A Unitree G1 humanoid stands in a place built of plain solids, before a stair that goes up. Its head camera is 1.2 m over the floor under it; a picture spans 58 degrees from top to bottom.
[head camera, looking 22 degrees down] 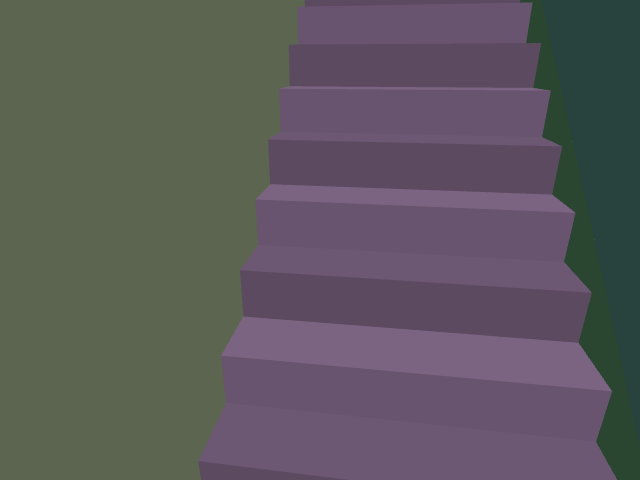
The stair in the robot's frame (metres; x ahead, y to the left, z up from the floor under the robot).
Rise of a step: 0.18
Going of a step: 0.23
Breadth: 1.12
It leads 8 degrees to the right of straight ahead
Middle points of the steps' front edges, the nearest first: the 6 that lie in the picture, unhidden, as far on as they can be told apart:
1.02 -0.25 0.37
1.25 -0.28 0.55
1.47 -0.31 0.74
1.70 -0.34 0.92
1.92 -0.38 1.11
2.14 -0.41 1.29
